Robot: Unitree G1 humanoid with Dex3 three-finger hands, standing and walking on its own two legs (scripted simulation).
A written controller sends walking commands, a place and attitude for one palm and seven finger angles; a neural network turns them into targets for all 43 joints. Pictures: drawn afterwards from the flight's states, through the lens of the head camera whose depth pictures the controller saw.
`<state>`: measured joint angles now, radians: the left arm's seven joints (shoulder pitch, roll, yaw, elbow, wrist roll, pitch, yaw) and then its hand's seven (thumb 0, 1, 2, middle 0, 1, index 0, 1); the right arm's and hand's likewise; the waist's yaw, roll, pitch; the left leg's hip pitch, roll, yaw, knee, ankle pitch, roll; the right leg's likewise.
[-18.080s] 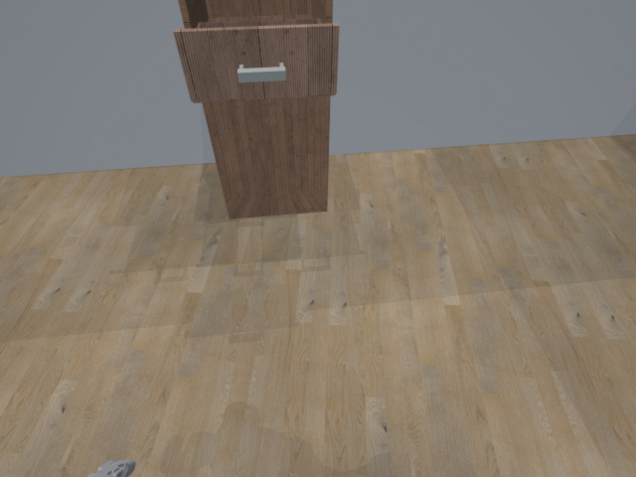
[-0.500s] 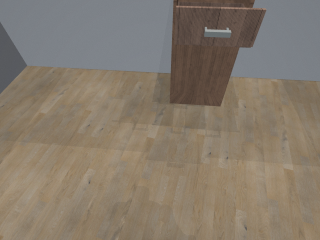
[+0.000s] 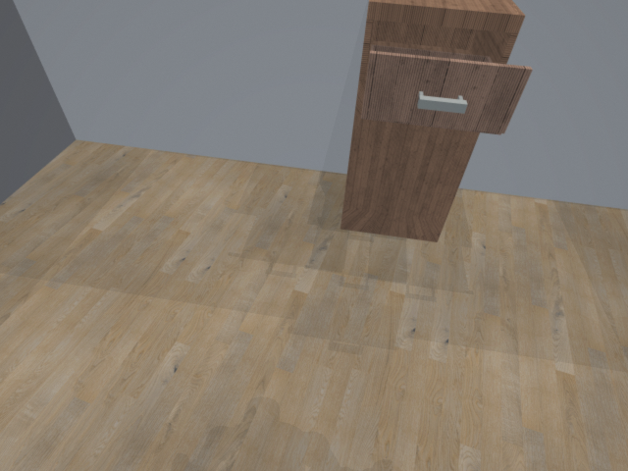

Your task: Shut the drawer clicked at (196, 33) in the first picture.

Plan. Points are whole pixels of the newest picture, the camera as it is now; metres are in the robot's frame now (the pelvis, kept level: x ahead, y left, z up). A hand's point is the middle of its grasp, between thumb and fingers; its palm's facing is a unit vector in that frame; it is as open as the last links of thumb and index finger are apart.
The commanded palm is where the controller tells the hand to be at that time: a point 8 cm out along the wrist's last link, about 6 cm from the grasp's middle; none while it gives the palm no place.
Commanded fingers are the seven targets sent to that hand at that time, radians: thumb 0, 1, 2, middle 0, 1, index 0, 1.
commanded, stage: come to a stop and stand still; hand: left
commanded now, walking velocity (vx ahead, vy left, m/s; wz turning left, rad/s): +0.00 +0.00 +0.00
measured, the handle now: (441, 100) +1.01 -0.27 +0.04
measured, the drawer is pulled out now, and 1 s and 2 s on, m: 0.28 0.28 0.28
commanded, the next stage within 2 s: look again from close up in 0.28 s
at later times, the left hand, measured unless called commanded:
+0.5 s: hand out of the picture +0.06 +0.24 -0.16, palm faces -0.02 -0.95 -0.32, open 16.3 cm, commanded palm none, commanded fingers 0.00 -0.50 0.30 -0.15 -0.30 -0.15 -0.30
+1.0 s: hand out of the picture +0.05 +0.24 -0.16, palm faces -0.01 -0.95 -0.32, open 16.4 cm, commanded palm none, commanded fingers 0.00 -0.50 0.30 -0.15 -0.30 -0.15 -0.30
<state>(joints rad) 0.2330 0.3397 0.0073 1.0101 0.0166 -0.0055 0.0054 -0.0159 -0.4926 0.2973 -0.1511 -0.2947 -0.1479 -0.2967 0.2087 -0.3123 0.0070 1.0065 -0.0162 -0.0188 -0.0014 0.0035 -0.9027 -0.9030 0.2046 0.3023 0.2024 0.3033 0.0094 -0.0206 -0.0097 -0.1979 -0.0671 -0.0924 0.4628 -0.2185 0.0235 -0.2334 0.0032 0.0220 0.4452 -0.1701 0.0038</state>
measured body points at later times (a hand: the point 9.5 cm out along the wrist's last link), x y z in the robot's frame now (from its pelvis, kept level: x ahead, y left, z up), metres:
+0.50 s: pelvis +0.00 +0.00 +0.00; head +0.00 +0.00 +0.45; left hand +0.06 +0.29 -0.14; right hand +0.05 -0.28 -0.14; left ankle +0.02 +0.11 -0.74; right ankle +0.05 -0.12 -0.74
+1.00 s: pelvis +0.01 -0.01 +0.00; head +0.01 +0.01 +0.45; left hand +0.05 +0.29 -0.14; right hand +0.07 -0.28 -0.13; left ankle +0.02 +0.11 -0.74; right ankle +0.05 -0.12 -0.74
